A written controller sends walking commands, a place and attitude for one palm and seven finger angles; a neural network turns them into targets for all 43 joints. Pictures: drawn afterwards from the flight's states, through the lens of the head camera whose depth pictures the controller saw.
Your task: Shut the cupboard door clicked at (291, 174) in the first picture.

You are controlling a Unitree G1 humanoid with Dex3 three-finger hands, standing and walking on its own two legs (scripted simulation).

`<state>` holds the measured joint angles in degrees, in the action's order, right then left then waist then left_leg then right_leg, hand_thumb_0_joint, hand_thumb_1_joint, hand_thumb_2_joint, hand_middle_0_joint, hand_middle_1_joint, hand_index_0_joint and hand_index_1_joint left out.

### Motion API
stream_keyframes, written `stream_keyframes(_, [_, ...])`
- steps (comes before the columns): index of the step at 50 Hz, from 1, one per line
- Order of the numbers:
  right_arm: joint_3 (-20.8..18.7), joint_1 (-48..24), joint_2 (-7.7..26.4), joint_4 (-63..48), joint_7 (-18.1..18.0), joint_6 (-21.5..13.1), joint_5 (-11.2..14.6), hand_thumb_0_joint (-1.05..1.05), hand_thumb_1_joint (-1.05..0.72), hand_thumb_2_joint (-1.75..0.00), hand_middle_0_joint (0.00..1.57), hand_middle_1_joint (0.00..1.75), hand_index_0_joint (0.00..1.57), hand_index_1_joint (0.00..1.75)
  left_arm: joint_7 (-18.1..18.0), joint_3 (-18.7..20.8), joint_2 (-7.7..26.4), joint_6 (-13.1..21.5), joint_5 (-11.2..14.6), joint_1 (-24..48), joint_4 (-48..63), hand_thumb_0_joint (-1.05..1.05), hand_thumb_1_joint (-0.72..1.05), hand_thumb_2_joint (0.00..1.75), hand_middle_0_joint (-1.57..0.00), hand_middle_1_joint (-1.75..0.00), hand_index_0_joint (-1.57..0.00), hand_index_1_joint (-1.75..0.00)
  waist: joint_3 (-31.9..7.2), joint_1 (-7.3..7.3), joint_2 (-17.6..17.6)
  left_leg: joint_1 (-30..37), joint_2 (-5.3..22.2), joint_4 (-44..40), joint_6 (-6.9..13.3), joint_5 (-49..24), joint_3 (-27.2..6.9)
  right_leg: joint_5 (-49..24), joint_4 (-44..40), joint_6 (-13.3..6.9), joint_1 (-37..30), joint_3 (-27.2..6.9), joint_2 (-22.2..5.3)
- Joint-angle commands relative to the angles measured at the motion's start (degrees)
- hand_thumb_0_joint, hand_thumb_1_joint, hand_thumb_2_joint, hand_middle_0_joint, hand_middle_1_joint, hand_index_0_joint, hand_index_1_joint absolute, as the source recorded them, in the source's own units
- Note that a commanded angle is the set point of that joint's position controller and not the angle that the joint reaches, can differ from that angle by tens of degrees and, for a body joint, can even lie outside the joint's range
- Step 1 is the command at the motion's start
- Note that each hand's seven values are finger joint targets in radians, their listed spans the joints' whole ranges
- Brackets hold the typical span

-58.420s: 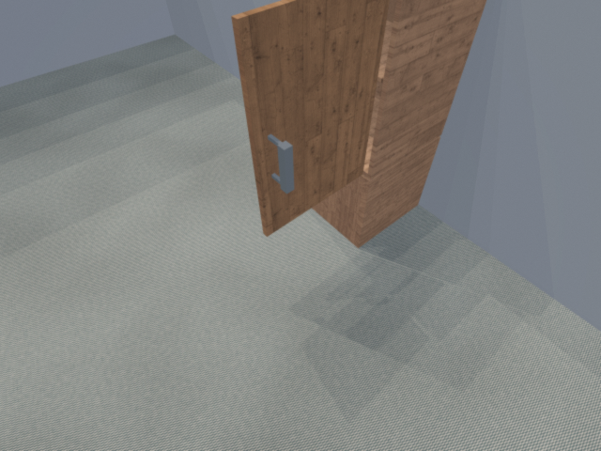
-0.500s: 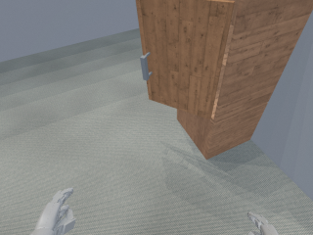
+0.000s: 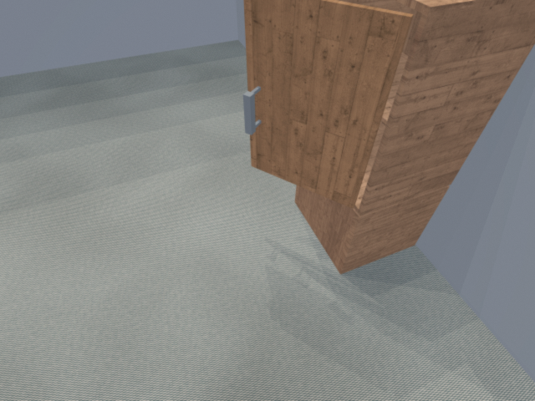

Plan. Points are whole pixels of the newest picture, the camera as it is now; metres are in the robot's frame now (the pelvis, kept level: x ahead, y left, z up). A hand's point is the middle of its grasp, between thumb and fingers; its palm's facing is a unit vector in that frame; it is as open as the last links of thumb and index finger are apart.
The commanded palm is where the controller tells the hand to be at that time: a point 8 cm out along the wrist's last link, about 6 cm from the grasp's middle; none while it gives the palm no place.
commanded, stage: let the arm hang, fingers relaxed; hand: left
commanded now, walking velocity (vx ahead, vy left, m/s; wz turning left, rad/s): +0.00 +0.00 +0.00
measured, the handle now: (253, 110) +0.92 +0.10 -0.07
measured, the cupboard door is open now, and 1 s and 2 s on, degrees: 36 36 36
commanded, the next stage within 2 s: look to check the result in 0.42 s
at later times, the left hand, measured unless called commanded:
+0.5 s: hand out of the picture +0.05 +0.17 -0.17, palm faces -0.02 -0.98 -0.19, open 7.3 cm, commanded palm none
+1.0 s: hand out of the picture +0.04 +0.19 -0.17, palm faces +0.00 -0.97 -0.23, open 7.3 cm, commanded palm none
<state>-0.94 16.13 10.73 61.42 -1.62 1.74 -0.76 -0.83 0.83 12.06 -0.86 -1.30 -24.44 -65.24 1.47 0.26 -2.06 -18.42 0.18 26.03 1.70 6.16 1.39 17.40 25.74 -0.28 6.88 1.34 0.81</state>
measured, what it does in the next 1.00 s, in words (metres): stands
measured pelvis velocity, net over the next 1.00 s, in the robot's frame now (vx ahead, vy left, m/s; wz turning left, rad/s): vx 0.04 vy -0.01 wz -0.01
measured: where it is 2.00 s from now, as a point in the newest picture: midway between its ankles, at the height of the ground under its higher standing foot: outside the picture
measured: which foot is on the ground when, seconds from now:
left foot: down 0.00-1.00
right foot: down 0.00-1.00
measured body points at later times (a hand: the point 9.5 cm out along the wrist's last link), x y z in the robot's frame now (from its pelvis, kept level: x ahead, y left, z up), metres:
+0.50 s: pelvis +0.02 -0.01 +0.00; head +0.04 +0.00 +0.45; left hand +0.05 +0.23 -0.16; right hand +0.03 -0.25 -0.15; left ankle +0.09 +0.10 -0.74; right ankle -0.04 -0.12 -0.74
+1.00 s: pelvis +0.04 -0.01 +0.00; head +0.05 -0.01 +0.45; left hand +0.04 +0.24 -0.15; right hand +0.08 -0.26 -0.15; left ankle +0.09 +0.10 -0.74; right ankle -0.04 -0.12 -0.74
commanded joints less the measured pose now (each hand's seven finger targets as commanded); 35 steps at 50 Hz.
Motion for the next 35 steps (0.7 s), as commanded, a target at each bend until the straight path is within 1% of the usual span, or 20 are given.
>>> stream_keyframes(1, [-1.86,1.99,8.09,-1.06,-0.35,-0.94,0.12,0.00,-0.90,-0.90,0.20,0.30,0.20,0.30,-0.78,0.97,5.76,1.21,0.25,1.52,2.39,0.00,0.90,0.90,-0.20,-0.30,-0.20,-0.30,5.93,-1.54,5.27,7.98,5.27,-4.35,0.42,8.53,-6.19,7.45,-10.56,-3.60,14.30,-6.09,-5.92])
stream_keyframes(3, [-1.77,1.44,8.19,-0.74,-0.28,-0.83,0.06,0.00,-0.90,-0.90,0.20,0.30,0.20,0.30,-0.77,0.88,5.89,0.99,0.20,1.45,2.19,0.00,0.90,0.90,-0.20,-0.30,-0.20,-0.30,7.53,-1.17,5.06,6.54,5.38,-5.24,0.48,10.60,-6.33,8.48,-10.52,-3.35,14.52,-6.09,-5.63])
stream_keyframes(4, [-1.75,1.33,8.46,-0.76,-0.23,-0.86,0.10,0.00,-0.90,-0.90,0.20,0.30,0.20,0.30,-0.77,0.93,6.42,1.02,0.14,1.19,2.24,0.00,0.90,0.90,-0.20,-0.30,-0.20,-0.30,7.08,-1.00,4.43,6.57,5.15,-5.02,0.35,10.11,-6.03,8.34,-10.54,-3.35,14.00,-6.30,-5.59])
stream_keyframes(8, [-1.45,0.10,7.83,-0.38,-0.20,-1.19,-0.11,0.00,-0.90,-0.90,0.20,0.30,0.20,0.30,-0.72,1.03,6.28,0.95,0.23,2.34,2.29,0.00,0.90,0.90,-0.20,-0.30,-0.20,-0.30,6.80,-0.58,2.96,5.61,5.37,-6.65,0.38,9.89,-6.56,5.28,-9.27,-3.00,11.74,-5.84,-5.48])
stream_keyframes(9, [-1.46,-0.11,8.20,-0.44,-0.22,-1.34,0.00,0.00,-0.90,-0.90,0.20,0.30,0.20,0.30,-0.72,1.07,6.67,1.09,0.20,2.19,2.28,0.00,0.90,0.90,-0.20,-0.30,-0.20,-0.30,5.63,-0.36,2.96,6.28,5.30,-6.20,0.41,8.00,-6.44,3.67,-9.10,-3.04,10.75,-5.94,-5.48])
stream_keyframes(11, [-1.27,-0.50,7.66,-0.27,-0.20,-1.52,-0.09,0.00,-0.90,-0.90,0.20,0.30,0.20,0.30,-0.70,1.10,6.61,1.17,0.28,3.38,2.48,0.00,0.90,0.90,-0.20,-0.30,-0.20,-0.30,5.20,-0.46,2.71,6.19,5.26,-5.96,0.20,6.02,-6.10,1.72,-9.07,-2.91,9.49,-5.83,-5.81])
stream_keyframes(13, [-1.16,-0.82,7.86,-0.14,-0.23,-1.66,-0.15,0.00,-0.90,-0.90,0.20,0.30,0.20,0.30,-0.69,1.14,6.65,1.19,0.37,4.24,2.70,0.00,0.90,0.90,-0.20,-0.30,-0.20,-0.30,4.83,-0.45,1.36,6.52,5.35,-6.06,0.11,4.79,-6.10,0.45,-8.94,-2.86,8.64,-5.71,-5.81])
stream_keyframes(16, [-1.02,-0.99,7.94,-0.02,-0.31,-2.08,-0.13,0.00,-0.90,-0.90,0.20,0.30,0.20,0.30,-0.72,1.28,6.78,1.42,0.44,5.05,2.88,0.00,0.90,0.90,-0.20,-0.30,-0.20,-0.30,1.78,-0.29,0.99,7.52,5.66,-5.39,0.14,-0.02,-5.99,-4.00,-8.33,-2.70,5.45,-5.41,-6.00])
stream_keyframes(18, [-0.90,-1.17,7.95,0.24,-0.41,-2.27,-0.12,0.00,-0.90,-0.90,0.20,0.30,0.20,0.30,-0.74,1.41,6.72,1.43,0.50,5.66,2.91,0.00,0.90,0.90,-0.20,-0.30,-0.20,-0.30,1.04,-0.22,0.44,7.88,5.69,-5.19,0.11,-2.13,-6.05,-5.67,-8.11,-2.61,4.22,-5.13,-6.04])
stream_keyframes(19, [-0.95,-1.36,8.15,0.10,-0.42,-2.31,0.01,0.00,-0.90,-0.90,0.20,0.30,0.20,0.30,-0.79,1.46,7.02,1.46,0.50,5.53,3.02,0.00,0.90,0.90,-0.20,-0.30,-0.20,-0.30,0.79,-0.01,1.09,8.47,5.77,-4.83,0.19,-3.71,-5.98,-6.89,-8.10,-2.60,3.98,-4.92,-6.06])
stream_keyframes(20, [-0.86,-1.47,8.04,0.22,-0.51,-2.36,-0.06,0.00,-0.90,-0.90,0.20,0.30,0.20,0.30,-0.85,1.46,6.64,1.50,0.51,5.96,2.87,0.00,0.90,0.90,-0.20,-0.30,-0.20,-0.30,0.58,-0.21,1.48,8.71,5.92,-4.54,0.22,-4.74,-5.87,-8.00,-8.21,-2.57,3.54,-4.92,-6.23])
stream_keyframes(21, [-0.86,-1.42,7.97,0.35,-0.53,-2.32,-0.02,0.00,-0.90,-0.90,0.20,0.30,0.20,0.30,-0.86,1.41,6.56,1.44,0.53,6.48,2.90,0.00,0.90,0.90,-0.20,-0.30,-0.20,-0.30,1.18,-0.33,0.93,8.41,5.86,-4.66,0.09,-4.55,-5.85,-7.83,-8.39,-2.49,3.49,-4.91,-6.21])
stream_keyframes(23, [-0.74,-1.43,8.06,0.58,-0.60,-2.31,-0.07,0.00,-0.90,-0.90,0.20,0.30,0.20,0.30,-0.86,1.40,6.40,1.37,0.62,6.60,2.74,0.00,0.90,0.90,-0.20,-0.30,-0.20,-0.30,0.65,-0.28,0.69,9.06,5.92,-4.79,0.07,-4.54,-5.91,-7.51,-8.44,-2.49,3.15,-4.83,-6.17])
stream_keyframes(24, [-0.84,-1.34,8.40,0.47,-0.64,-2.35,0.09,0.00,-0.90,-0.90,0.20,0.30,0.20,0.30,-0.87,1.53,6.82,1.41,0.56,6.60,2.86,0.00,0.90,0.90,-0.20,-0.30,-0.20,-0.30,0.45,-0.20,1.27,9.29,6.05,-4.65,0.18,-5.76,-5.92,-8.40,-8.48,-2.49,2.79,-4.62,-6.10])
stream_keyframes(25, [-0.82,-1.50,8.19,0.57,-0.65,-2.35,-0.01,0.00,-0.90,-0.90,0.20,0.30,0.20,0.30,-0.90,1.48,6.55,1.36,0.57,6.80,2.80,0.00,0.90,0.90,-0.20,-0.30,-0.20,-0.30,0.50,-0.26,0.63,9.38,6.04,-4.49,0.13,-6.03,-5.81,-8.79,-8.52,-2.41,2.65,-4.58,-6.28])
stream_keyframes(26, [-0.78,-1.50,7.97,0.66,-0.65,-2.26,0.01,0.00,-0.90,-0.90,0.20,0.30,0.20,0.30,-0.92,1.46,6.40,1.33,0.59,6.92,2.70,0.00,0.90,0.90,-0.20,-0.30,-0.20,-0.30,0.54,-0.33,1.31,9.41,5.99,-4.59,0.10,-5.50,-5.84,-8.57,-8.64,-2.38,2.60,-4.61,-6.21])
stream_keyframes(30, [-0.81,-1.86,8.08,0.76,-0.69,-2.07,0.04,0.00,-0.90,-0.90,0.20,0.30,0.20,0.30,-0.93,1.34,6.42,1.33,0.59,6.80,2.43,0.00,0.90,0.90,-0.20,-0.30,-0.20,-0.30,1.34,-0.44,1.78,9.96,5.95,-4.33,0.08,-5.45,-5.52,-9.04,-9.33,-2.40,3.04,-4.60,-6.34])
stream_keyframes(33, [-0.81,-1.94,8.50,0.87,-0.68,-2.07,0.07,0.00,-0.90,-0.90,0.20,0.30,0.20,0.30,-0.98,1.31,6.68,1.46,0.62,6.98,2.37,0.00,0.90,0.90,-0.20,-0.30,-0.20,-0.30,0.53,-0.53,2.60,10.56,6.03,-4.12,0.08,-6.49,-5.28,-10.81,-9.25,-2.30,2.26,-4.70,-6.39])
stream_keyframes(34, [-0.91,-1.97,8.79,0.66,-0.69,-2.11,0.20,0.00,-0.90,-0.90,0.20,0.30,0.20,0.30,-0.99,1.36,6.99,1.55,0.60,6.66,2.44,0.00,0.90,0.90,-0.20,-0.30,-0.20,-0.30,-0.44,-0.43,3.21,11.27,6.11,-3.92,0.18,-7.42,-5.21,-11.91,-9.20,-2.34,1.82,-4.59,-6.43])
stream_keyframes(35, [-0.94,-2.21,8.70,0.77,-0.71,-2.12,0.12,0.00,-0.90,-0.90,0.20,0.30,0.20,0.30,-1.02,1.34,6.71,1.51,0.60,6.93,2.33,0.00,0.90,0.90,-0.20,-0.30,-0.20,-0.30,-0.25,-0.61,2.27,11.29,6.10,-3.87,0.11,-7.50,-5.19,-11.85,-9.11,-2.27,1.90,-4.65,-6.45])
